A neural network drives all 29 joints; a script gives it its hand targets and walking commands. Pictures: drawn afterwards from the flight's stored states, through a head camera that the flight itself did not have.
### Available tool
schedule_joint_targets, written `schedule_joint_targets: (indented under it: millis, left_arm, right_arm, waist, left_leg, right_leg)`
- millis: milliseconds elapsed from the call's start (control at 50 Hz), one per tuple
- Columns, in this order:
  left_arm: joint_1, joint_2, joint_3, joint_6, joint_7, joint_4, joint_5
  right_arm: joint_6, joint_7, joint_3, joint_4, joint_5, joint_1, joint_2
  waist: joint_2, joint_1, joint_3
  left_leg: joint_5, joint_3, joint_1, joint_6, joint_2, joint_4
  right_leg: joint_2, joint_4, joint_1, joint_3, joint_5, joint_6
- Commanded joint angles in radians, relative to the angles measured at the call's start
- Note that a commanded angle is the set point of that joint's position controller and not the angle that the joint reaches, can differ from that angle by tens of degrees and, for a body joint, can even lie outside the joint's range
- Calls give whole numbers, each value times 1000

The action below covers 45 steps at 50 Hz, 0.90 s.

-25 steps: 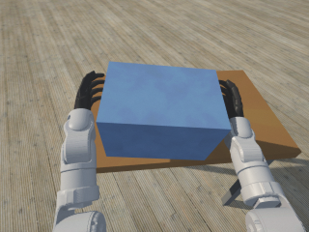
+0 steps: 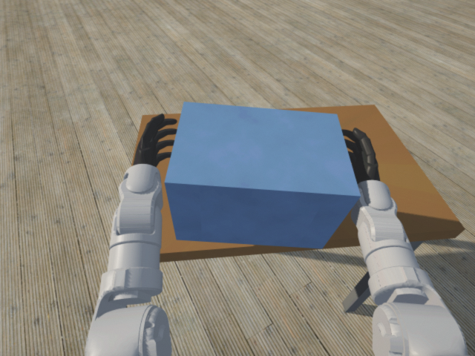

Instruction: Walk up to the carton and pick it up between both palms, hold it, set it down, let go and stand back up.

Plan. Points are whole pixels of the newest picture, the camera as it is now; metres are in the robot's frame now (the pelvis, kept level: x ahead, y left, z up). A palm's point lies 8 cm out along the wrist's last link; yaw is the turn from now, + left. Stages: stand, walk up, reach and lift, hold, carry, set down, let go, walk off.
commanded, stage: set down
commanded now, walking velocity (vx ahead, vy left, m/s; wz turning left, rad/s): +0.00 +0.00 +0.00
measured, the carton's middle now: (255, 177) +0.39 -0.04 +0.08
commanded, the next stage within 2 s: none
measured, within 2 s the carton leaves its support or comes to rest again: rests again in 1.88 s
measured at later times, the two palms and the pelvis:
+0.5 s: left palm (155, 161) +0.42 +0.13 +0.12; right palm (356, 171) +0.38 -0.23 +0.09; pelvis +0.01 -0.01 +0.00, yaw +1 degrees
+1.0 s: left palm (168, 166) +0.43 +0.11 +0.09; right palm (364, 175) +0.38 -0.25 +0.08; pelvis +0.01 -0.01 +0.00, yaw -1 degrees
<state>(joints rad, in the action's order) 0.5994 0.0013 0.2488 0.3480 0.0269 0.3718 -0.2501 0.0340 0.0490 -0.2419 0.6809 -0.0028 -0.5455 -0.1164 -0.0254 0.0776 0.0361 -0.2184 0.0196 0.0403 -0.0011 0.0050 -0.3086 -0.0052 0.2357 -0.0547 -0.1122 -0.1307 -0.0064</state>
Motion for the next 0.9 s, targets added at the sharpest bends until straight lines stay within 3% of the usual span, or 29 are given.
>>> schedule_joint_targets:
  millis: [0, 60, 100, 180, 220, 280, 380, 500, 580, 680, 740, 800, 820, 880]
  left_arm:
    - [460, -427, -307, -68, 90, -29, 64]
    - [476, -409, -272, -89, 91, 10, 51]
    - [508, -406, -259, -105, 90, 25, 45]
    - [557, -413, -266, -142, 89, 58, 57]
    - [564, -428, -281, -164, 83, 62, 71]
    - [611, -448, -303, -191, 76, 70, 83]
    - [571, -451, -275, -186, 83, 151, 60]
    - [569, -483, -286, -210, 74, 138, 78]
    - [530, -474, -258, -210, 65, 157, 55]
    - [573, -483, -270, -235, 40, 138, 70]
    - [596, -489, -277, -245, 17, 151, 59]
    - [605, -473, -257, -241, 16, 194, 57]
    - [597, -467, -232, -233, 20, 238, 47]
    - [609, -447, -195, -239, 31, 260, 48]
  right_arm:
    - [99, -139, 295, -236, -14, -696, 371]
    - [102, -139, 309, -236, -19, -716, 407]
    - [100, -141, 289, -193, -29, -705, 416]
    - [114, -144, 245, -157, -72, -709, 427]
    - [127, -140, 244, -158, -76, -704, 431]
    - [130, -140, 198, -85, -102, -687, 437]
    - [123, -140, 148, -18, -117, -655, 409]
    - [151, -148, 199, -66, -100, -703, 416]
    - [155, -158, 217, -92, -93, -713, 403]
    - [168, -176, 220, -86, -90, -722, 405]
    - [168, -190, 178, -27, -109, -707, 387]
    - [151, -202, 119, 59, -129, -671, 351]
    - [146, -203, 109, 67, -138, -676, 356]
    - [147, -205, 86, 80, -157, -693, 371]
  waist:
    - [-12, -33, -410]
    - [-31, -59, -434]
    - [-26, -55, -421]
    - [-9, -34, -468]
    - [4, -26, -513]
    - [18, 9, -512]
    - [49, 25, -464]
    - [17, 12, -536]
    - [-13, -8, -544]
    - [17, -18, -596]
    - [49, -8, -595]
    - [45, 13, -534]
    - [41, 3, -496]
    - [9, -1, -516]
  left_leg:
    - [307, -50, 4, 48, -27, 33]
    - [255, -63, 65, 19, -40, 46]
    - [211, -66, 89, 13, -35, 62]
    - [203, -74, 87, 16, -40, 65]
    - [261, -75, 71, 26, -42, 48]
    - [288, -59, 36, 46, -35, 33]
    - [291, -55, 19, 63, -32, 40]
    - [449, -52, -9, 79, -31, -18]
    - [431, -50, 23, 66, -30, -4]
    - [442, -48, 26, 74, -23, -16]
    - [457, -44, -28, 89, -13, -33]
    - [420, -40, -65, 91, 4, -27]
    - [391, -45, -46, 88, 1, -25]
    - [329, -53, 20, 65, -7, -7]
  right_leg:
    - [40, 46, 211, -44, 294, 42]
    - [25, 61, 275, -18, 346, 54]
    - [17, 60, 277, -9, 334, 59]
    - [10, 61, 284, -2, 353, 62]
    - [14, 72, 298, -2, 430, 62]
    - [20, 65, 247, -14, 406, 54]
    - [24, 52, 208, -24, 396, 51]
    - [38, 84, 242, -29, 537, 52]
    - [39, 98, 262, -27, 574, 59]
    - [38, 108, 240, -21, 568, 46]
    - [45, 86, 135, -27, 471, 29]
    - [49, 65, 50, -35, 386, 23]
    - [46, 59, 53, -30, 374, 24]
    - [32, 76, 104, -15, 426, 38]
